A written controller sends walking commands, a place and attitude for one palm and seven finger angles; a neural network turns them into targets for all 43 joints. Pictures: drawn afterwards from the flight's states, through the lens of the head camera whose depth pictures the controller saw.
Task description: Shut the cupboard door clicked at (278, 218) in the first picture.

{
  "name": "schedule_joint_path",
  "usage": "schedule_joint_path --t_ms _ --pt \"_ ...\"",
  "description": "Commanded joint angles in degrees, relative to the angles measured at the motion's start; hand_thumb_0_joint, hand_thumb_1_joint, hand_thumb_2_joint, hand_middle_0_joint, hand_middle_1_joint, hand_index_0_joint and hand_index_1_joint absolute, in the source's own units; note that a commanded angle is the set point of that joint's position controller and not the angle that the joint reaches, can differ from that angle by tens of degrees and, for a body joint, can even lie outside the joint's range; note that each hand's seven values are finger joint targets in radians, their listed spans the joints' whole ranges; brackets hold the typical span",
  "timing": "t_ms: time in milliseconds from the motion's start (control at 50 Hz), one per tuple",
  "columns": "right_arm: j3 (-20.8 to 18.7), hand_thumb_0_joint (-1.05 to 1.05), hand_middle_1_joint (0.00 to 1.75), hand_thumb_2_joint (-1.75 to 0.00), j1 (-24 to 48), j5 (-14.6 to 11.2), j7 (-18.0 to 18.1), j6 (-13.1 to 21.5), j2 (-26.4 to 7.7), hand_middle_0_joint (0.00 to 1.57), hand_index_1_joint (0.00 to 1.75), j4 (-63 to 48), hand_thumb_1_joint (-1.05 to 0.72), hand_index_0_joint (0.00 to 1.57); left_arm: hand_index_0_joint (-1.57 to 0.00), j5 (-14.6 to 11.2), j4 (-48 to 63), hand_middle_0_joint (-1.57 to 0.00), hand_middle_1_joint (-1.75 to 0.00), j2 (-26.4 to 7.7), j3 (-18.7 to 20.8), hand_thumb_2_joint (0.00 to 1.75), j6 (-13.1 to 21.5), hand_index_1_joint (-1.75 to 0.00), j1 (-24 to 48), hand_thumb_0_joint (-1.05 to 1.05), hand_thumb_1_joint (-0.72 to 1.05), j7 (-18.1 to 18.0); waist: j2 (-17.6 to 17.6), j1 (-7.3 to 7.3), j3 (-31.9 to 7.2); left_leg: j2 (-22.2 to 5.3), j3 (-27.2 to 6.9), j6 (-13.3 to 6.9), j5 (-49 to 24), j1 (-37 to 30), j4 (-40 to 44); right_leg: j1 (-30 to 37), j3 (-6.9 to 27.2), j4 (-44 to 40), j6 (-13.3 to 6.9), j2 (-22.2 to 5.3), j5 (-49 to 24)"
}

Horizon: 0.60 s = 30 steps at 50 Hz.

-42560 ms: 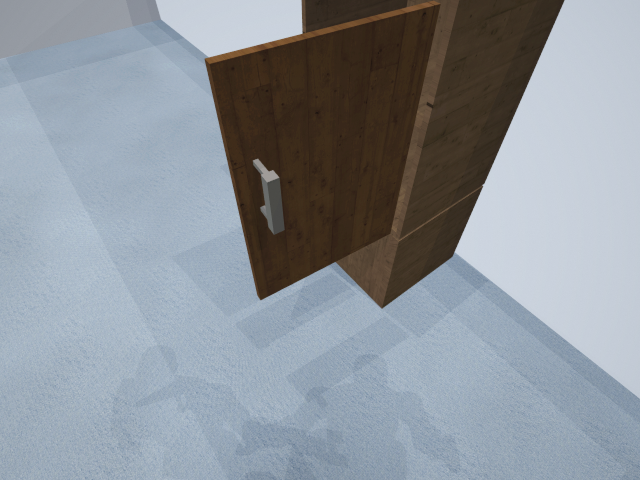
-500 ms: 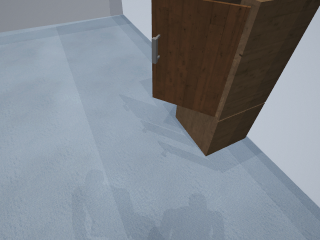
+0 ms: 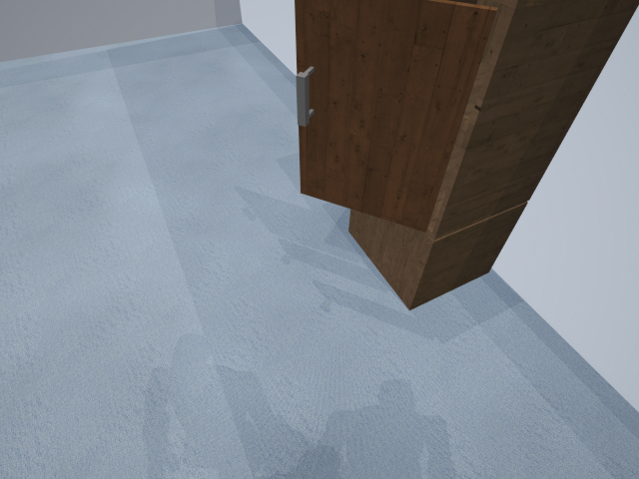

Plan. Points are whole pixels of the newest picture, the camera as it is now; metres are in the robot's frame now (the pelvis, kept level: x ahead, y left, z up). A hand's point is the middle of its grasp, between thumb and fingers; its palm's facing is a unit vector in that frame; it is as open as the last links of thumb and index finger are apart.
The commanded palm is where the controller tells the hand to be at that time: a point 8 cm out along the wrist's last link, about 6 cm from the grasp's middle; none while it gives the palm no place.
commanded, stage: walk to a spot facing it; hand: left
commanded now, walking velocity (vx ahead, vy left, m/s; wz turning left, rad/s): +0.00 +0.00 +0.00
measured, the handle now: (306, 96) +0.95 +0.08 +0.00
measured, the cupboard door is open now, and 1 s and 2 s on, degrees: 38 38 38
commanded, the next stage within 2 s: turn to face it in 1.84 s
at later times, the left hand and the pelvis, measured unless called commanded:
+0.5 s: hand out of the picture +0.00 +0.22 -0.21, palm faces +0.21 -0.96 -0.20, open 7.4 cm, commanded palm none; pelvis +0.01 +0.02 -0.03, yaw +11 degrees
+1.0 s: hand out of the picture +0.01 +0.22 -0.16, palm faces +0.43 -0.85 -0.31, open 7.4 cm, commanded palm none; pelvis +0.01 -0.01 -0.01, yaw +28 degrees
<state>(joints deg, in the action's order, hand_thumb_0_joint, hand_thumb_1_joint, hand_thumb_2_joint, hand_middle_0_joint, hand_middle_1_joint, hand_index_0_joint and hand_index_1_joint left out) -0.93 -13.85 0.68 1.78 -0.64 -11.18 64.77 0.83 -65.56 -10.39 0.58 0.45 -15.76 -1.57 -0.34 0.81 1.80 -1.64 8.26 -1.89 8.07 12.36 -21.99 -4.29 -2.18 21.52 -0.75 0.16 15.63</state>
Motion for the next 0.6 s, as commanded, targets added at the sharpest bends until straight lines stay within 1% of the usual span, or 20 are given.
schedule_joint_path --t_ms 0,60,100,140,180,220,240,280,320,360,380,400,420,440,460,480,500,520,540,580 --pt "-1.1 0.0 0.3 -0.9 -1.7 0.0 0.1 1.1 -7.5 0.2 0.3 -1.8 -0.9 0.2 -0.2 0.1 1.2 -0.2 -0.3 -7.9 1.1 0.9 0.7 -0.3 -2.9 0.0 0.9 -0.5 0.2 -0.19 2.2 -6.3 -8.4 -0.1 -2.2 -5.7 4.1 -7.4 5.3 -6.2 -1.7 -6.2 -6.1" --pt "-1.0 0.0 0.3 -0.9 -0.9 0.0 0.1 1.1 -7.8 0.2 0.3 -1.8 -0.9 0.2 -0.2 0.1 1.4 -0.2 -0.3 -8.3 1.2 0.9 0.8 -0.3 -2.1 0.0 0.9 -0.5 -0.2 -0.27 2.1 -6.3 -8.3 0.1 -3.2 -5.9 4.0 -6.9 5.3 -6.6 -1.6 -6.4 -6.9" --pt "-0.4 0.0 0.3 -0.9 -1.7 0.1 -0.1 0.6 -4.9 0.2 0.3 -1.9 -0.9 0.2 -0.2 0.0 1.5 -0.2 -0.3 -6.0 0.9 0.9 0.2 -0.3 -2.8 0.0 0.9 -0.7 0.3 -0.24 2.1 -5.9 -8.3 0.5 -4.9 -4.4 2.6 -6.4 4.0 -4.8 -1.0 -7.0 -7.9" --pt "-0.5 0.0 0.3 -0.9 -2.0 0.2 -0.2 0.0 -4.6 0.2 0.3 -2.4 -0.9 0.2 -0.2 0.0 2.0 -0.2 -0.3 -6.4 1.3 0.9 -0.3 -0.3 -3.5 0.0 0.9 -1.0 0.9 -0.4 2.1 -5.3 -8.1 0.7 -6.6 -2.5 -0.2 -5.8 3.2 -2.6 -1.0 -7.9 -9.9" --pt "-0.9 0.0 0.3 -0.9 -1.4 0.2 -0.4 -0.3 -4.9 0.2 0.3 -3.6 -0.9 0.2 -0.2 0.1 3.2 -0.2 -0.3 -7.7 2.3 0.9 -0.6 -0.3 -3.5 0.0 0.9 -1.0 1.8 -0.74 1.7 -4.4 -7.8 0.9 -6.7 0.5 -3.2 -4.7 3.0 -1.1 -1.7 -9.6 -11.9" --pt "-1.4 0.0 0.3 -0.9 -0.9 0.2 -0.6 -0.8 -5.0 0.2 0.3 -4.9 -0.9 0.2 -0.2 0.2 4.6 -0.2 -0.3 -9.2 3.2 0.9 -0.9 -0.3 -3.3 0.0 0.9 -1.2 4.9 -1.05 1.0 -2.5 -6.4 1.5 -5.2 4.0 -8.7 -3.4 3.8 -0.6 -3.7 -12.5 -14.4" --pt "-1.5 0.0 0.3 -0.9 -0.1 0.3 -0.8 -1.1 -4.5 0.2 0.3 -5.6 -0.9 0.2 -0.2 0.2 5.4 -0.2 -0.3 -9.8 3.6 0.9 -1.0 -0.3 -3.1 0.0 0.9 -1.2 6.3 -1.27 1.8 -1.4 -5.6 2.0 -1.6 6.4 -12.8 -3.2 4.5 -0.7 -5.3 -14.7 -16.5" --pt "-2.2 0.0 0.3 -0.9 1.9 0.5 -1.0 -1.9 -4.1 0.2 0.3 -7.6 -0.9 0.2 -0.2 0.6 6.9 -0.2 -0.3 -10.3 4.1 0.9 -1.1 -0.3 -2.7 0.0 0.9 -1.2 9.3 -2.04 3.8 -0.3 -5.3 2.6 15.5 12.6 -25.2 -2.7 5.8 -1.4 -9.3 -19.9 -25.1" --pt "-2.8 0.0 0.3 -0.9 2.6 0.3 -1.2 -2.2 -4.4 0.2 0.3 -9.5 -0.9 0.2 -0.2 1.3 8.4 -0.2 -0.3 -10.6 4.6 0.9 -1.0 -0.3 -1.1 0.0 0.9 -1.6 9.4 -1.56 4.4 -1.3 -6.7 2.7 21.6 16.1 -32.2 -2.2 5.4 0.0 -11.2 -22.6 -30.7" --pt "-2.8 0.0 0.3 -0.9 2.5 0.0 -1.6 -2.1 -3.8 0.2 0.3 -10.5 -0.9 0.2 -0.2 1.4 10.0 -0.2 -0.3 -11.9 5.3 0.9 -0.8 -0.3 0.9 0.0 0.9 -1.4 7.5 -0.5 5.2 -2.4 -6.2 3.0 20.7 14.7 -25.4 -1.7 1.6 4.0 -9.5 -21.7 -35.0" --pt "-2.8 0.0 0.3 -0.9 0.5 0.2 -1.7 -1.9 -3.7 0.2 0.3 -10.5 -0.9 0.2 -0.2 1.2 10.6 -0.2 -0.3 -12.2 5.5 0.9 -0.8 -0.3 1.6 0.0 0.9 -1.4 6.9 0.53 3.8 -2.1 -5.1 2.9 15.7 11.8 -18.9 -1.4 -0.6 8.3 -7.5 -20.3 -36.0" --pt "-2.8 0.0 0.3 -0.9 -2.7 0.4 -1.8 -1.6 -4.1 0.2 0.3 -9.8 -0.9 0.2 -0.2 0.7 11.2 -0.2 -0.3 -12.1 5.6 0.9 -0.9 -0.3 1.9 0.0 0.9 -1.2 5.5 1.91 1.6 -0.8 -3.9 2.6 6.6 4.9 -12.7 -4.2 -3.7 13.7 -4.7 -18.0 -33.2" --pt "-3.4 0.0 0.3 -0.9 -7.2 0.7 -1.9 -1.1 -6.9 0.2 0.3 -9.3 -0.9 0.2 -0.2 0.3 12.0 -0.2 -0.3 -10.7 5.4 0.9 -1.1 -0.3 1.1 0.0 0.9 -0.9 -4.2 3.45 -1.8 -4.3 -11.3 0.1 -11.7 -3.2 -5.6 -10.7 -7.0 24.2 -0.5 -13.4 -21.5" --pt "-4.5 0.0 0.3 -0.9 -10.2 1.1 -1.4 -0.6 -12.6 0.2 0.3 -9.2 -0.9 0.2 -0.2 -0.5 13.9 -0.2 -0.3 -6.9 4.6 0.9 -1.5 -0.3 -0.1 0.0 0.9 -0.6 -21.6 3.6 -3.9 -18.4 -32.4 -8.1 -35.2 -9.1 -0.6 -23.2 -7.5 37.9 4.1 -4.4 16.0" --pt "-4.8 0.0 0.3 -0.9 -11.4 0.8 -0.9 -1.1 -13.8 0.2 0.3 -8.4 -0.9 0.2 -0.2 0.1 15.1 -0.2 -0.3 -7.6 4.3 0.9 -2.2 -0.3 2.5 0.0 0.9 -0.9 -17.1 4.35 -6.7 -21.3 -34.8 -11.1 -29.7 -7.9 2.1 -23.1 0.5 43.8 2.7 -3.6 23.2" --pt "-4.9 0.0 0.3 -0.9 -9.1 1.0 -0.8 -1.2 -13.3 0.2 0.3 -9.1 -0.9 0.2 -0.2 0.4 15.1 -0.2 -0.3 -7.7 4.7 0.9 -2.6 -0.3 4.0 0.0 0.9 -0.9 -11.9 3.72 -5.1 -18.9 -32.7 -9.4 -9.9 -3.3 5.0 -23.0 2.8 45.4 2.0 -4.8 19.4" --pt "-4.8 0.0 0.3 -0.9 -6.1 1.1 -0.6 -1.0 -12.6 0.2 0.3 -10.9 -0.9 0.2 -0.2 0.6 15.4 -0.2 -0.3 -7.6 5.0 0.9 -2.7 -0.3 5.5 0.0 0.9 -0.5 -11.3 3.05 -2.8 -17.1 -33.4 -8.0 1.3 0.7 6.8 -25.1 3.3 46.1 2.3 -5.3 15.2" --pt "-4.3 0.0 0.3 -0.9 -4.1 1.3 -0.3 -0.7 -11.5 0.2 0.3 -11.8 -0.9 0.2 -0.2 0.8 15.7 -0.2 -0.3 -8.2 5.0 0.9 -2.5 -0.3 6.9 0.0 0.9 -0.1 -6.3 2.33 -0.9 -15.4 -32.7 -7.4 4.9 3.1 7.1 -25.8 4.2 46.2 2.5 -5.4 11.1" --pt "-4.2 0.0 0.3 -0.9 -2.4 1.4 -0.2 -0.5 -11.2 0.2 0.3 -12.3 -0.9 0.2 -0.2 0.8 15.6 -0.2 -0.3 -7.7 5.1 0.9 -2.4 -0.3 6.7 0.0 0.9 0.2 -5.7 1.42 -0.1 -14.3 -30.7 -6.9 3.8 3.4 7.2 -26.4 4.4 45.2 3.1 -5.6 8.4" --pt "-4.1 0.0 0.3 -0.9 -1.7 1.2 0.0 -0.1 -11.2 0.2 0.3 -12.7 -0.9 0.2 -0.2 0.8 15.5 -0.2 -0.3 -7.1 4.9 0.9 -2.1 -0.3 4.9 0.0 0.9 0.4 -3.3 0.64 -2.7 -12.2 -27.9 -7.0 -2.3 -0.6 5.5 -26.5 3.8 42.1 3.8 -4.6 6.4"
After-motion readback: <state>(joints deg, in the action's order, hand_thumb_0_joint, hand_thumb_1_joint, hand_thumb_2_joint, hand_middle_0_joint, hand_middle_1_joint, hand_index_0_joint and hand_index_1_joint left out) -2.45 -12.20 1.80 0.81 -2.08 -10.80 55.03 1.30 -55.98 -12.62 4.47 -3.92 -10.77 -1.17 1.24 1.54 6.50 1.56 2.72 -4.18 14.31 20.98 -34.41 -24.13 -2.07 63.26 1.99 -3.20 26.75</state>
